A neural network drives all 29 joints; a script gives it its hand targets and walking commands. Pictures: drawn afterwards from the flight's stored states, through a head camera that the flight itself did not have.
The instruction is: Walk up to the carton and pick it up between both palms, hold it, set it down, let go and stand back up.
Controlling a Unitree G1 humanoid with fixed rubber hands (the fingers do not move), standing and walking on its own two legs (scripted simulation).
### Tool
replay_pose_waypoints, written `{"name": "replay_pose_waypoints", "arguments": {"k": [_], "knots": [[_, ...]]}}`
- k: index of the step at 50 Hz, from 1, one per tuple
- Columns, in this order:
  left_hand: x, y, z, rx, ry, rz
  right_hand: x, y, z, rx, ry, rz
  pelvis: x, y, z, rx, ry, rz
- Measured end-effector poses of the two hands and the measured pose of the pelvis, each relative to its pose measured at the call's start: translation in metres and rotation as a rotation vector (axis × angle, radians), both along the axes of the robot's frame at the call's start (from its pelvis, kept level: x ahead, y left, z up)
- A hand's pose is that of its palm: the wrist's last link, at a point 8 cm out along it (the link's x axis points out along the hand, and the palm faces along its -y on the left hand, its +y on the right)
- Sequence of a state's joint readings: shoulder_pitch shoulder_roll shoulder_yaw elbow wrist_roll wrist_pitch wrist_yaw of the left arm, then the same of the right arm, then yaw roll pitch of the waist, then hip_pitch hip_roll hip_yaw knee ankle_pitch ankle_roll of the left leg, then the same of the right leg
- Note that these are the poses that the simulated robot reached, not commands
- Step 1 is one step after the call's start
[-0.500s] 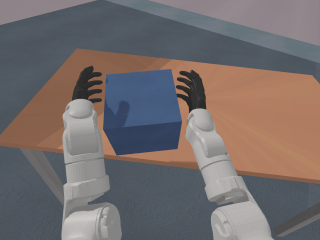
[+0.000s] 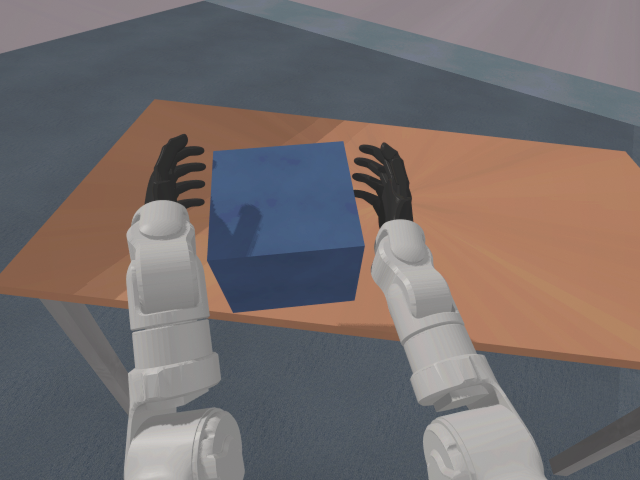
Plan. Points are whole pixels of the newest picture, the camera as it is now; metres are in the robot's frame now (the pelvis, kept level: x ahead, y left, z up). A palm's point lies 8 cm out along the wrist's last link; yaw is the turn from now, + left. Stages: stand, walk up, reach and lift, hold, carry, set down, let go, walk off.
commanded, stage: hold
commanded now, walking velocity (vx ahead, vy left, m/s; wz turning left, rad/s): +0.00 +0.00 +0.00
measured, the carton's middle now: (286, 229) +0.39 +0.01 +0.12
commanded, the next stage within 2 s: none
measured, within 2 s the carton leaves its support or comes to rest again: neither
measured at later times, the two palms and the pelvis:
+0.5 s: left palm (169, 205) +0.36 +0.14 +0.19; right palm (395, 214) +0.35 -0.12 +0.17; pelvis +0.00 +0.00 +0.00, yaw +0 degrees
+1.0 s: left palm (169, 203) +0.36 +0.14 +0.19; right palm (394, 213) +0.36 -0.12 +0.18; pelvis +0.00 +0.00 +0.00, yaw +0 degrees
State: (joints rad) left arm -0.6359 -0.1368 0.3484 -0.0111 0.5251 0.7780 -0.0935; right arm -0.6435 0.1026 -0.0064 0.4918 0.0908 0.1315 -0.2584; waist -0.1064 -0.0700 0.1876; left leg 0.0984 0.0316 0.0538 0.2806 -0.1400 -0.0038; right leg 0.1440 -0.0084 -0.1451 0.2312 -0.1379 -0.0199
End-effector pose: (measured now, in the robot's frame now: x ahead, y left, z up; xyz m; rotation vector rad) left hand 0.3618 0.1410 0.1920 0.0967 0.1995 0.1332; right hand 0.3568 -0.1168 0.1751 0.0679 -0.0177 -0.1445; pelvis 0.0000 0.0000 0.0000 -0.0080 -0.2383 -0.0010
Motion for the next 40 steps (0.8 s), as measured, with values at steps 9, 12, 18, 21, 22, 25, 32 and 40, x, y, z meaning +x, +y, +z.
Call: {"name": "replay_pose_waypoints", "arguments": {"k": [9,12,18,21,22,25,32,40], "knots": [[-0.002,0.001,0.004,-0.003,-0.015,-0.002,-0.002,0.001,0.006,-0.007,-0.015,0.0,-0.001,0.001,0.0,0.0,-0.009,0.001],[-0.002,0.001,0.002,-0.005,-0.001,-0.006,-0.002,0.001,0.002,-0.006,0.001,0.002,-0.002,0.001,0.0,0.001,-0.007,0.0],[0.001,-0.001,-0.004,0.002,0.017,-0.007,0.0,-0.001,-0.008,0.007,0.021,-0.001,-0.004,0.002,0.0,0.001,0.008,0.0],[0.001,-0.002,-0.003,0.01,0.002,-0.005,0.0,-0.002,-0.007,0.012,0.006,-0.004,-0.003,0.002,0.0,-0.001,0.012,0.0],[0.001,-0.002,-0.002,0.012,-0.005,-0.005,-0.001,-0.002,-0.006,0.012,-0.001,-0.006,-0.003,0.002,0.0,-0.002,0.011,0.001],[-0.001,-0.003,0.001,0.012,-0.017,-0.006,-0.002,-0.003,-0.001,0.007,-0.013,-0.007,-0.002,0.002,0.0,-0.002,0.005,0.0],[-0.002,-0.001,0.003,-0.009,-0.004,-0.003,-0.001,-0.002,0.001,-0.01,0.003,0.003,-0.001,0.0,0.0,0.002,-0.005,-0.002],[0.002,0.002,-0.002,0.005,0.009,0.005,0.004,0.002,-0.005,0.008,0.015,0.008,-0.002,0.0,0.0,0.001,0.009,0.004]]}}
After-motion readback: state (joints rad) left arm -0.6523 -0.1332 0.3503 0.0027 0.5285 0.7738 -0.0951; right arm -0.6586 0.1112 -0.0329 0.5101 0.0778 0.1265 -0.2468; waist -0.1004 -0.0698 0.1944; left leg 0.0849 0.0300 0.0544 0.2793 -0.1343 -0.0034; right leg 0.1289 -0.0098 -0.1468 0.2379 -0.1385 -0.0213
